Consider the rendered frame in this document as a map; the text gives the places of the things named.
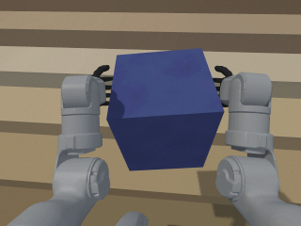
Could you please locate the robot left upper arm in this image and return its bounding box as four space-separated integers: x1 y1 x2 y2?
7 157 110 226

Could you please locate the robot right upper arm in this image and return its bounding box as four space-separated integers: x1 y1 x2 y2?
215 155 301 226

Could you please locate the carton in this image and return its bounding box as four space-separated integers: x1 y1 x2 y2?
106 48 225 171

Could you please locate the robot right forearm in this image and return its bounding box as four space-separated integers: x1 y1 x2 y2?
219 72 279 183

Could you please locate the left robot hand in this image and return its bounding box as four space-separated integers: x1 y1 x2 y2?
91 65 113 106

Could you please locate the robot left forearm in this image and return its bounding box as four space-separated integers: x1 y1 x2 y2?
52 74 106 193

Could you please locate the robot left thigh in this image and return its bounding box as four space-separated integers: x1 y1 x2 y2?
115 211 149 226

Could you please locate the right robot hand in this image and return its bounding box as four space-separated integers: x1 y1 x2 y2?
213 66 233 107

